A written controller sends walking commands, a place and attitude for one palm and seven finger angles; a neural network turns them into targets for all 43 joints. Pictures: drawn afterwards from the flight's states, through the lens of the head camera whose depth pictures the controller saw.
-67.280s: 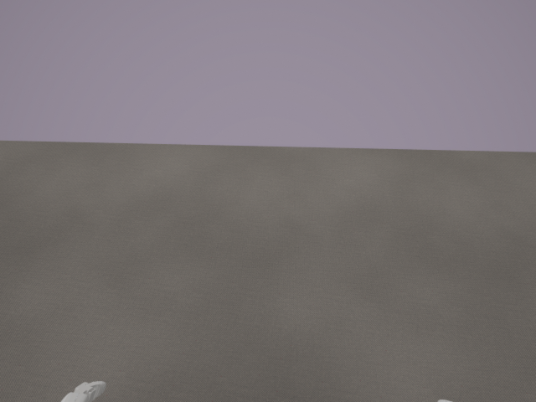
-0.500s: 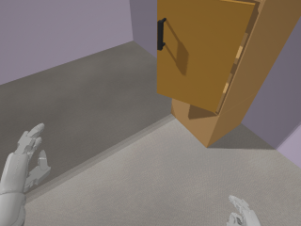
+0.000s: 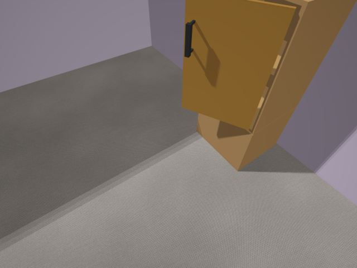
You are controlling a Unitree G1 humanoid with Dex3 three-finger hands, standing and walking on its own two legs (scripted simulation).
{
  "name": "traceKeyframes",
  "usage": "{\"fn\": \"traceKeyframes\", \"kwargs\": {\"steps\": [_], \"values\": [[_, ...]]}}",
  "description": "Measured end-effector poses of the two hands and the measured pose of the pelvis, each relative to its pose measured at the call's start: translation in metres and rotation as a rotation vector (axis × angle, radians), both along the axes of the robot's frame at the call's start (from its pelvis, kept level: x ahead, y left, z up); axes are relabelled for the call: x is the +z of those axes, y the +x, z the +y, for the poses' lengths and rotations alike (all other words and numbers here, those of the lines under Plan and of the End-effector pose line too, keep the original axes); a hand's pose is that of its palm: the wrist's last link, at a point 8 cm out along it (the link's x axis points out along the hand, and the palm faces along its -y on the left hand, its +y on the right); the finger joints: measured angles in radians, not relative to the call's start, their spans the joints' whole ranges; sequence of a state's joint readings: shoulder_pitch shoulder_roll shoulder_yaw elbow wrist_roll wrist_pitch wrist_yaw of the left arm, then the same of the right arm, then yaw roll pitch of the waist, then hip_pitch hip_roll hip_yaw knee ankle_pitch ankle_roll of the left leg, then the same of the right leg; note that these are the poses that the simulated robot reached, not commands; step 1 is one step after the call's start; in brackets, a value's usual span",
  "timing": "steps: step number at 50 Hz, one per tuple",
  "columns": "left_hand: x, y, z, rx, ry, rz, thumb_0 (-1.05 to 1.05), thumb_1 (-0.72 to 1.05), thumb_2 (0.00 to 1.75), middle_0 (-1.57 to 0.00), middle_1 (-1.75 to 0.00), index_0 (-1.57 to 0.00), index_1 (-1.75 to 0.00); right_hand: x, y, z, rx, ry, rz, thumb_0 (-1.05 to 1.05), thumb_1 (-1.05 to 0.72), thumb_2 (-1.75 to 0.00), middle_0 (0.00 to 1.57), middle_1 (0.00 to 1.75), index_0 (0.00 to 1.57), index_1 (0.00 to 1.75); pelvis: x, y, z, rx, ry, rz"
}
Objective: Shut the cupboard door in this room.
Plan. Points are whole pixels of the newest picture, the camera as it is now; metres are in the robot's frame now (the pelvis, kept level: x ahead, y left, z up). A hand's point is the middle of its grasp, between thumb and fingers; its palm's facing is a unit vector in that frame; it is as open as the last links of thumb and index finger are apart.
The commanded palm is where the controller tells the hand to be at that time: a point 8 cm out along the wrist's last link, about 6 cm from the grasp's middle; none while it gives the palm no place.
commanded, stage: let the arm hang, fingers relaxed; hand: left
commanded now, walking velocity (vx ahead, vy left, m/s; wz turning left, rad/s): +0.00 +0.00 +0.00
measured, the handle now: (190, 38) +0.96 +0.01 +0.06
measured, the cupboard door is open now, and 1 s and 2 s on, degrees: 28 28 28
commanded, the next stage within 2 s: look to check the result in 0.52 s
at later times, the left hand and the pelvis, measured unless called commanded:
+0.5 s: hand out of the picture -0.01 +0.16 -0.18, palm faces +0.02 -0.99 -0.15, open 7.4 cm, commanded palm none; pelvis +0.00 +0.00 +0.00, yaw -1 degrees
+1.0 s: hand out of the picture +0.02 +0.19 -0.17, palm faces +0.00 -0.97 -0.24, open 7.4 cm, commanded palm none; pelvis +0.01 -0.01 +0.00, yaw -1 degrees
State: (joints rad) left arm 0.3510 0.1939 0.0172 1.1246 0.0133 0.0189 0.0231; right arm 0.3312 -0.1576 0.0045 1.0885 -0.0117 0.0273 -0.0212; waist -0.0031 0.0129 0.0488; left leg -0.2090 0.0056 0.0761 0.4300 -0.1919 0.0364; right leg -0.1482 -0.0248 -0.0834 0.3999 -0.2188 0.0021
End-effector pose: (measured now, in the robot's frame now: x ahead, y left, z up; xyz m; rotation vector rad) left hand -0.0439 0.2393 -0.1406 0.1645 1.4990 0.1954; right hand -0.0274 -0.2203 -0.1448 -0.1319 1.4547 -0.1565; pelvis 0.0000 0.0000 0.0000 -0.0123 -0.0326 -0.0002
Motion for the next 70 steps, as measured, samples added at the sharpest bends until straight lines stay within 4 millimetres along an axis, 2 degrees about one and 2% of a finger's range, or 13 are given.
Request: {"fn": "traceKeyframes", "kwargs": {"steps": [3, 7, 20, 26, 34, 44, 58, 66, 70], "values": [[0.001, -0.009, -0.002, 0.001, -0.004, 0.021, 0.0, 0.92, 0.9, -0.2, -0.3, -0.2, -0.3, -0.003, -0.009, 0.007, -0.017, 0.014, 0.012, 0.0, -0.91, -0.9, 0.19, 0.3, 0.2, 0.3, 0.0, -0.002, 0.002, -0.007, 0.002, -0.004], [-0.001, -0.01, -0.009, 0.0, -0.021, 0.017, 0.0, 0.91, 0.9, -0.2, -0.3, -0.2, -0.3, -0.005, -0.015, 0.014, -0.03, 0.027, 0.015, 0.0, -0.91, -0.9, 0.19, 0.3, 0.2, 0.3, 0.0, -0.004, 0.004, -0.012, 0.004, -0.005], [-0.009, 0.018, -0.034, -0.014, -0.085, -0.073, 0.0, 0.9, 0.9, -0.2, -0.3, -0.2, -0.3, -0.004, -0.01, 0.02, -0.044, 0.026, -0.023, 0.0, -0.91, -0.9, 0.19, 0.3, 0.2, 0.3, 0.0, -0.006, 0.005, -0.015, 0.008, 0.0], [-0.008, 0.026, -0.031, -0.022, -0.075, -0.086, 0.0, 0.9, 0.9, -0.2, -0.3, -0.2, -0.3, -0.003, -0.003, 0.014, -0.043, 0.017, -0.037, 0.0, -0.91, -0.9, 0.19, 0.3, 0.2, 0.3, 0.0, -0.004, 0.003, -0.017, 0.009, 0.0], [-0.004, 0.031, -0.017, -0.03, -0.035, -0.08, 0.0, 0.9, 0.9, -0.2, -0.3, -0.2, -0.3, -0.002, 0.006, 0.001, -0.034, -0.002, -0.043, 0.0, -0.91, -0.9, 0.19, 0.3, 0.2, 0.3, 0.001, -0.001, 0.0, -0.017, 0.009, -0.001], [0.002, 0.046, -0.002, -0.048, 0.006, -0.094, 0.0, 0.9, 0.9, -0.2, -0.3, -0.2, -0.3, 0.002, 0.026, -0.02, -0.01, -0.033, -0.064, 0.0, -0.91, -0.9, 0.19, 0.3, 0.2, 0.3, 0.002, 0.004, -0.003, -0.016, 0.009, -0.001], [0.008, 0.088, 0.007, -0.075, 0.031, -0.171, 0.0, 0.9, 0.9, -0.2, -0.3, -0.2, -0.3, 0.01, 0.069, -0.044, 0.034, -0.075, -0.134, 0.0, -0.91, -0.9, 0.2, 0.3, 0.2, 0.3, 0.004, 0.013, -0.008, -0.008, 0.009, -0.001], [0.012, 0.105, 0.012, -0.083, 0.048, -0.195, 0.0, 0.9, 0.9, -0.2, -0.3, -0.2, -0.3, 0.014, 0.09, -0.054, 0.054, -0.089, -0.162, 0.0, -0.91, -0.9, 0.2, 0.3, 0.2, 0.3, 0.005, 0.019, -0.011, -0.002, 0.01, 0.006], [0.011, 0.107, 0.011, -0.055, 0.06, -0.205, 0.0, 0.9, 0.9, -0.2, -0.3, -0.2, -0.3, 0.01, 0.094, -0.052, 0.068, -0.082, -0.152, 0.0, -0.91, -0.9, 0.19, 0.3, 0.2, 0.3, 0.002, 0.02, -0.012, 0.026, 0.011, 0.014]]}}
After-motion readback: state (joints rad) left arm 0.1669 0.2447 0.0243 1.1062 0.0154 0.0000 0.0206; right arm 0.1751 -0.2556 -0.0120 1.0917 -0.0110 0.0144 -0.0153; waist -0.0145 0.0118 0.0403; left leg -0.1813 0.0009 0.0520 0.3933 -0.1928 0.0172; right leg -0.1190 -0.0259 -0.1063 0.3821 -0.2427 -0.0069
